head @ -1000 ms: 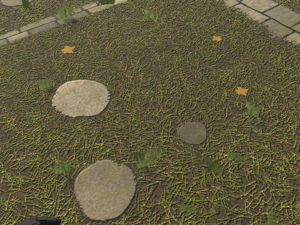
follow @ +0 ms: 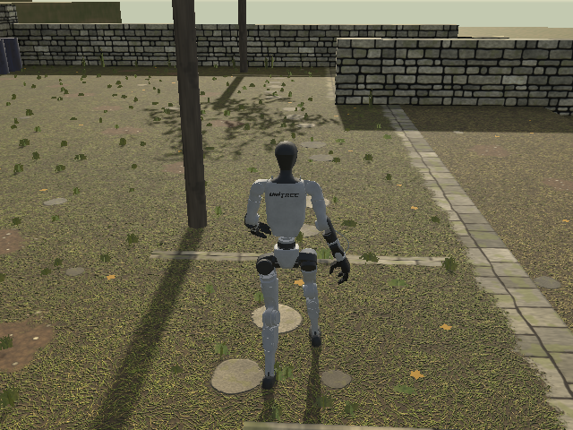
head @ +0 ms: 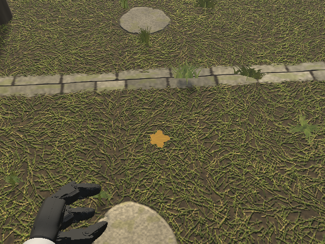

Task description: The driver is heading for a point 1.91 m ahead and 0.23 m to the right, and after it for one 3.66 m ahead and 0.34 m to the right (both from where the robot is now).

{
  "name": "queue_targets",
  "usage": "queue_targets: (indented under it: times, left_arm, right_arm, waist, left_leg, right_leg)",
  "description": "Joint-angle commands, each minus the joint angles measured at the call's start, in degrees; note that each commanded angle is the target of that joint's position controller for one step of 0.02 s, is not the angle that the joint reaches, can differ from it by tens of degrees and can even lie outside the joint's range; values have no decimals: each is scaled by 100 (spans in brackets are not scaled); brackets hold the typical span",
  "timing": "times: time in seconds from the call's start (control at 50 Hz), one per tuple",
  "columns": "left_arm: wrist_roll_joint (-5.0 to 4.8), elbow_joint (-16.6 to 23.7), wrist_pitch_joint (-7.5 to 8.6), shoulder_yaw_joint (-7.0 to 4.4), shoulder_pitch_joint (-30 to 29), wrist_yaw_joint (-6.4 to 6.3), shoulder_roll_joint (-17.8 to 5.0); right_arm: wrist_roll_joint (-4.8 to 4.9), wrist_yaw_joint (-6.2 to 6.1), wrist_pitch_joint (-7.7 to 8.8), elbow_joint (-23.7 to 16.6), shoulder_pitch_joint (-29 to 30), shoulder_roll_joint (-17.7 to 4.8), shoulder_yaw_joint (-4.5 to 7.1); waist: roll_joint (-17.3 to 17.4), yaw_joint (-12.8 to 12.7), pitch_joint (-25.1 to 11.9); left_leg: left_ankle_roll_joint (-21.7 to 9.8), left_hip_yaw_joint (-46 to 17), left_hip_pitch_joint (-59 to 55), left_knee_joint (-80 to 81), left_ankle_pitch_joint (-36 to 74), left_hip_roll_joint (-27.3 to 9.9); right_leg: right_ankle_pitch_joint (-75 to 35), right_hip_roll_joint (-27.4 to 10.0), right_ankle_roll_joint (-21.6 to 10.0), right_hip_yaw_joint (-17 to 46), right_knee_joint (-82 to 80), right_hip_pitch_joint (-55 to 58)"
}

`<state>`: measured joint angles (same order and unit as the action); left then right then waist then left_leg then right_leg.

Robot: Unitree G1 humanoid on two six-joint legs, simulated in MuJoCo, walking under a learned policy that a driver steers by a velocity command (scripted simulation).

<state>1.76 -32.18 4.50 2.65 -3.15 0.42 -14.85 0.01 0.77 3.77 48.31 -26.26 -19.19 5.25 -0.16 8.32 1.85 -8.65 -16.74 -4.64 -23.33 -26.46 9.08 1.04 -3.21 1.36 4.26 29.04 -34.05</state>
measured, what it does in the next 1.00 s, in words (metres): walks ahead: right foot, then left foot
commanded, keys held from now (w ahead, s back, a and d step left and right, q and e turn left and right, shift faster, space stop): q+shift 0.22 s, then e+shift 0.78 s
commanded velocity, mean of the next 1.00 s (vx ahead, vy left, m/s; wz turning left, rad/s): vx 0.22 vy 0.00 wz -0.11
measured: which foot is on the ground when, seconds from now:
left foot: down 0.00-0.00, up 0.02-0.38, down 0.40-0.80, up 0.82-1.00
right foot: up 0.00-0.00, down 0.02-0.40, up 0.42-0.78, down 0.80-1.00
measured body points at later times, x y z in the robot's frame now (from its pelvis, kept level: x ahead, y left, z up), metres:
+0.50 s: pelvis +0.28 -0.01 +0.01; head +0.32 +0.02 +0.45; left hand +0.23 +0.25 -0.14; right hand +0.55 -0.16 -0.08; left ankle +0.37 +0.09 -0.72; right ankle +0.20 -0.17 -0.65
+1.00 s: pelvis +0.30 -0.05 +0.02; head +0.32 -0.09 +0.47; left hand +0.46 +0.22 -0.06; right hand +0.38 -0.35 -0.10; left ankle +0.35 +0.10 -0.64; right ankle +0.30 -0.13 -0.72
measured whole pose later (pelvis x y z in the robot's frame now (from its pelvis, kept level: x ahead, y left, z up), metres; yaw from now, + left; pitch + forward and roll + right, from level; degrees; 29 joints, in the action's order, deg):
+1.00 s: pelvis +0.30 -0.05 +0.02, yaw -12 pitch +1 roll +2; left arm 0.3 -37.5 -4.3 -4.5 15.3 0.5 -18.0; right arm -2.0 -0.8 -2.6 39.4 -10.3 -17.5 3.6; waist 1.7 -0.7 2.2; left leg 3.2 -1.6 33.0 -61.5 -19.0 -0.7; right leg 13.6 4.0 -4.0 4.7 29.7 -17.0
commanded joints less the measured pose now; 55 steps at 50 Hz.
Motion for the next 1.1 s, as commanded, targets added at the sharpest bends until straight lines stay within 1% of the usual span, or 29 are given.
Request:
queue_targets:
  times: [0.02,0.04,0.06,0.08,0.1,0.12,0.14,0.16,0.2,0.24,0.3,0.38,0.4,0.42,0.44,0.46,0.48,0.52,0.64,0.7,0.76,0.78,0.8,0.82,0.84,0.88,0.92,0.98,1.1]
  left_arm:
    - [84,-315,142,-614,2802,-260,-1446]
    - [335,-419,160,-689,3321,-316,-1786]
    - [259,-376,84,-815,2888,-217,-2024]
    - [189,-193,34,-676,2262,-181,-1225]
    - [133,-248,22,-519,2010,-150,-685]
    - [139,-355,-2,-467,2008,-140,-524]
    - [70,-543,-8,-456,2195,-175,-531]
    - [10,-640,31,-497,2246,-148,-660]
    - [-120,-711,80,-535,2118,-102,-689]
    - [-123,-698,102,-568,1748,-111,-805]
    - [-121,-800,143,-633,1633,-30,-962]
    - [-270,-1030,14,-633,2058,22,-1069]
    - [-269,-1092,-36,-596,2469,35,-981]
    - [-269,-994,-126,-467,3126,37,-421]
    - [-431,-1152,-349,-498,3476,-97,-587]
    - [-338,-1141,-454,-589,3245,-120,-888]
    - [-240,-1061,-477,-636,2865,-114,-966]
    - [-103,-1104,-595,-681,2734,-100,-861]
    - [-116,-792,-937,-701,2354,38,-380]
    - [-121,-545,-994,-705,2003,176,-426]
    - [-146,-430,-960,-745,2005,265,-501]
    - [-139,-500,-930,-783,2210,270,-564]
    - [-69,-594,-873,-844,2457,238,-774]
    - [-47,-402,-811,-912,2312,134,-1375]
    - [-5,-244,-829,-1100,2439,32,-1943]
    - [-45,-234,-858,-1019,1844,-68,-1559]
    - [-101,-47,-846,-964,1305,-55,-1288]
    - [-174,-115,-780,-962,1682,-4,-1199]
    - [-102,-114,-782,-1027,1998,-29,-1301]
  right_arm:
    - [-3,-17,131,-571,825,-919,215]
    - [117,-100,130,-831,620,149,-47]
    - [196,-158,31,-1077,-7,-254,-66]
    - [2,-212,-104,-860,472,-604,2]
    - [-87,-162,-181,-887,937,-628,19]
    - [-129,-76,-251,-911,1113,-557,35]
    - [-201,35,-347,-1020,1338,-411,24]
    - [-157,102,-446,-1135,1178,-215,-25]
    - [-209,166,-551,-1371,1472,-110,-79]
    - [-247,257,-546,-1654,1798,-43,-162]
    - [-183,372,-450,-1483,1642,32,-250]
    - [-381,231,-253,-1039,995,-84,-258]
    - [-502,160,-147,-964,835,-312,-241]
    - [-553,65,-98,-1125,717,-617,-240]
    - [-145,-69,-136,-1208,752,-699,-181]
    - [-3,-145,-230,-1235,1067,-666,-160]
    - [16,-192,-279,-1239,1440,-453,-235]
    - [-12,-295,-307,-1230,1761,-142,-331]
    - [-192,-337,-275,-1241,2002,-16,-280]
    - [-238,-303,-320,-1238,1956,-151,-187]
    - [-203,-270,-390,-1219,1849,-387,-66]
    - [-180,-256,-428,-1202,1791,-400,-38]
    - [-178,-218,-510,-1121,1591,-294,-20]
    - [-172,-175,-623,-1180,1249,163,-120]
    - [-236,-222,-694,-1649,2080,-56,-128]
    - [-119,-238,-631,-1559,2069,-187,-96]
    - [-235,-207,-544,-1276,1688,-310,-39]
    - [-206,-132,-553,-1258,1695,-190,-76]
    - [-131,-168,-551,-1327,1921,-208,-153]
  waist:
    - [183,-1874,-1725]
    - [-1285,-1637,-2205]
    - [-2230,-1129,-3096]
    - [-988,-1143,-2259]
    - [-506,-1181,-1414]
    - [-317,-1110,-1046]
    - [-387,-1097,-653]
    - [-938,-929,-593]
    - [-849,-793,-372]
    - [-815,-637,-235]
    - [-857,-515,-359]
    - [-314,-250,-580]
    - [159,-254,-858]
    - [1410,-463,-1805]
    - [1217,-380,-2865]
    - [859,-510,-2395]
    - [704,-640,-1655]
    - [615,-902,-896]
    - [798,-1078,-753]
    - [1038,-966,-734]
    - [814,-1020,-763]
    - [532,-1111,-732]
    - [-317,-1196,-364]
    - [-2016,-910,53]
    - [-1709,-1324,158]
    - [-1011,-893,367]
    - [-884,-726,-28]
    - [-443,-858,-474]
    - [-711,-1139,-562]
  left_leg:
    - [195,-279,1992,-3270,4683,-486]
    - [312,498,3642,-5066,-669,61]
    - [393,866,4430,-6129,-710,-28]
    - [431,1037,4657,-6052,-16,-579]
    - [534,1225,4670,-5735,320,-713]
    - [625,1265,4671,-5520,396,-879]
    - [669,1307,4598,-5319,368,-975]
    - [749,1316,4571,-5185,316,-1025]
    - [787,1404,4619,-4682,517,-1112]
    - [762,1512,4073,-3441,1219,-1127]
    - [617,1906,2383,-1729,2499,-652]
    - [306,1731,1037,-468,3140,-596]
    - [216,1552,285,-321,5041,-1151]
    - [-411,-77,-965,-1008,9032,-3277]
    - [-988,-477,-899,-1035,9591,-3657]
    - [-915,-75,-348,-729,8248,-3372]
    - [-743,211,225,-415,7136,-3096]
    - [-492,782,1147,71,6063,-2726]
    - [-385,1685,2104,591,3189,-2611]
    - [-216,1912,2258,569,2128,-2700]
    - [95,2135,2353,178,1534,-2870]
    - [392,2360,2629,-258,996,-2739]
    - [802,2684,3209,-1253,258,-2371]
    - [1315,3066,4487,-3066,-1200,-1514]
    - [1320,1887,4753,-3667,-1245,-968]
    - [1207,1416,4555,-3882,162,-1154]
    - [1176,1503,4271,-4077,850,-1050]
    - [1203,1392,4239,-3974,841,-965]
    - [1159,1251,4154,-2730,635,-796]
  right_leg:
    - [819,-312,-263,173,87,4582]
    - [-230,-2268,-464,2043,67,5994]
    - [-674,-2897,-1171,4275,-371,6240]
    - [-733,-2461,-1100,3179,-430,5400]
    - [-1534,-2041,-958,1967,-358,4577]
    - [-1961,-1758,-832,1240,-418,4128]
    - [-2500,-1461,-714,617,-583,3687]
    - [-2822,-1630,-785,445,-607,3449]
    - [-3049,-1654,-798,-11,-889,3067]
    - [-2873,-1440,-763,-545,-1201,2418]
    - [-2604,-877,-529,-1242,-1123,1738]
    - [-2597,-756,-469,-1095,81,2087]
    - [-1309,-357,-323,-1156,980,1813]
    - [3564,265,-125,-1079,2917,1002]
    - [3996,540,-159,60,3746,1196]
    - [3777,389,-170,53,4106,969]
    - [3434,278,-161,-113,4088,642]
    - [2910,144,-11,-271,3932,742]
    - [2285,15,42,-570,3053,1174]
    - [2123,5,-98,-769,2129,1595]
    - [2034,128,-308,-1034,1175,2172]
    - [1896,245,-430,-983,626,2593]
    - [1713,3,-584,-203,-293,2786]
    - [854,-1517,-946,2209,-1027,2625]
    - [262,-1923,-1675,3177,-1602,1854]
    - [1360,-1124,-1402,2029,-1516,1613]
    - [515,-561,-1211,1469,-1163,1895]
    - [-411,-490,-1236,1577,-866,2512]
    - [-252,-505,-1377,2247,-701,3030]
Velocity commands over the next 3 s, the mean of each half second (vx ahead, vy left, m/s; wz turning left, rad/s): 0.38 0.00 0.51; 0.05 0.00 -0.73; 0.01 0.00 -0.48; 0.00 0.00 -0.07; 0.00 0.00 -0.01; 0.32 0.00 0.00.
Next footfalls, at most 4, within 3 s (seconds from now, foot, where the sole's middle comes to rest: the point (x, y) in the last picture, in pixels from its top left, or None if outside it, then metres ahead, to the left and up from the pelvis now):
0.02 right None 0.22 -0.17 -0.76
0.40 left None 0.40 0.10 -0.76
0.80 right None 0.34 -0.13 -0.76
1.30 left None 0.41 0.04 -0.76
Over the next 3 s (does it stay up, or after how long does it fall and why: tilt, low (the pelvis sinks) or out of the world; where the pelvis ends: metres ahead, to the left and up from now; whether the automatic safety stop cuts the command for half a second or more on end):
stays up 0.40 -0.02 0.01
